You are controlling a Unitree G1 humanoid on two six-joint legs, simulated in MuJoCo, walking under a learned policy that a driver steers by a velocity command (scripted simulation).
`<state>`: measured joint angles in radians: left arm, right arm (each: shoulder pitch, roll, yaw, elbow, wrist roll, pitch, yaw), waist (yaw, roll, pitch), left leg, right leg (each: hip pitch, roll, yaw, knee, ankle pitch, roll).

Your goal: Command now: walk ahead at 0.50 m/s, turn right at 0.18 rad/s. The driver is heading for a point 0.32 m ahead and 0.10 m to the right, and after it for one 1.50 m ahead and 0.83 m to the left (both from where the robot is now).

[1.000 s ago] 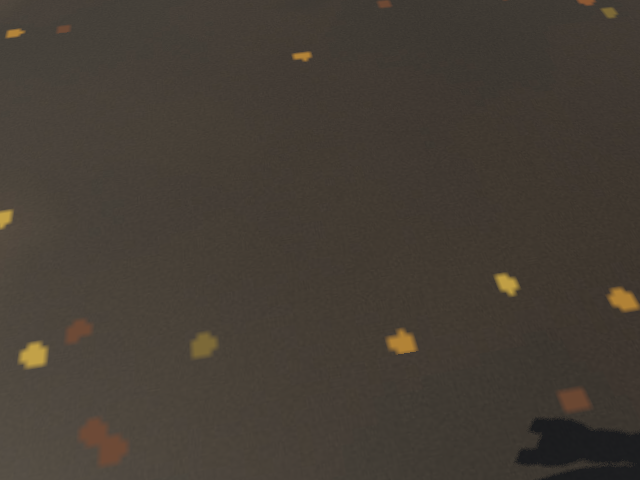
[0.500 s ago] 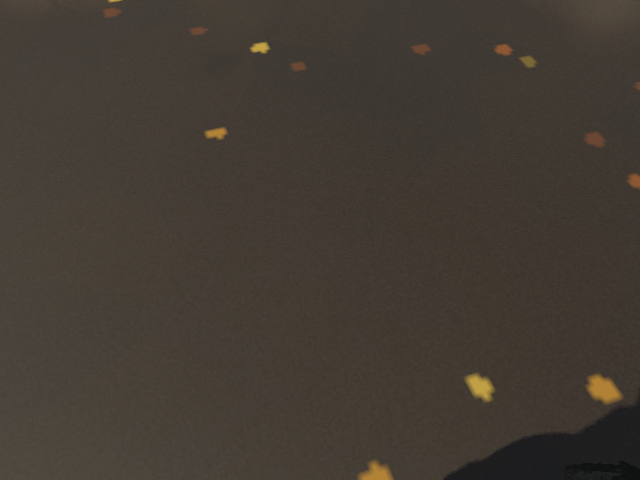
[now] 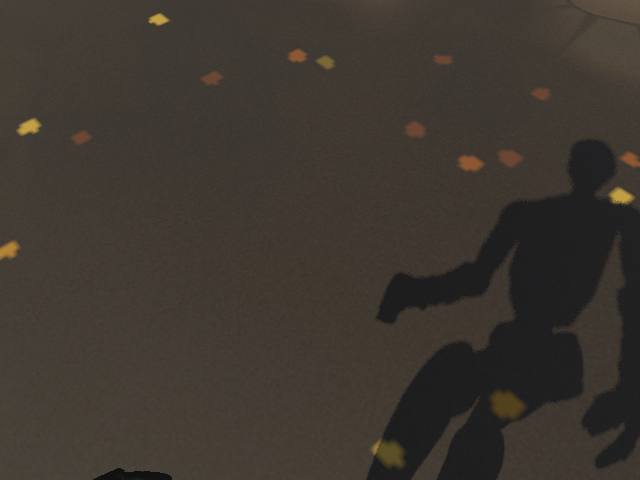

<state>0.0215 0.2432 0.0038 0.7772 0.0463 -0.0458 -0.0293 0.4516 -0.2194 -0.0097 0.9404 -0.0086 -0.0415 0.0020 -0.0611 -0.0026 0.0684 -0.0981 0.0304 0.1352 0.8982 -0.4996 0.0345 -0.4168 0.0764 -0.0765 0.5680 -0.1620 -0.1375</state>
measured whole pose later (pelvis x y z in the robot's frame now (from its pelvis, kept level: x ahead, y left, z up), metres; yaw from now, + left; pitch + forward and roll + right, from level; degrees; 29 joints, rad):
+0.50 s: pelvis +0.21 +0.02 +0.00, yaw +5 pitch -1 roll -1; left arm 0.28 0.23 0.02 0.99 0.01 -0.04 0.04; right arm 0.19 -0.23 -0.02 0.86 -0.02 -0.04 0.00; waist 0.01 0.00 0.08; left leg -0.39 -0.06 0.06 0.57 -0.16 0.11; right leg -0.18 0.08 -0.08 0.88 -0.50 -0.06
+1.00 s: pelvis +0.25 -0.02 +0.01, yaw +22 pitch +1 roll +0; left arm 0.17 0.27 0.03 0.82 0.00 0.01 0.06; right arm 0.22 -0.30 -0.09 0.82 -0.01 0.06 0.01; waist -0.03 0.04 0.03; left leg -0.37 -0.17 -0.23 0.48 -0.16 0.04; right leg -0.24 0.06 0.08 0.47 -0.27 -0.03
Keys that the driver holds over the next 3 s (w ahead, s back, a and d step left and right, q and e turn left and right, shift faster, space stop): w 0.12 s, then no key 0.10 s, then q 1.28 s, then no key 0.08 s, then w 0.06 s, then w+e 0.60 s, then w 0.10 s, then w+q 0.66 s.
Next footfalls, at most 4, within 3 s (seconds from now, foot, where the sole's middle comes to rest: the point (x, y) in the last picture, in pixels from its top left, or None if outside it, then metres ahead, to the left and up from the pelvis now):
0.46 left None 0.33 0.09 -0.76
0.98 right None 0.32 -0.10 -0.76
1.48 left None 0.19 0.07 -0.76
2.14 right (300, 431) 0.54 0.04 -0.76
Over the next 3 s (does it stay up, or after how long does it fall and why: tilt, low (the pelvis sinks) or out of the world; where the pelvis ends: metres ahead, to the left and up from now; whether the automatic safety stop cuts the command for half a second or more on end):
stays up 0.81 0.27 0.02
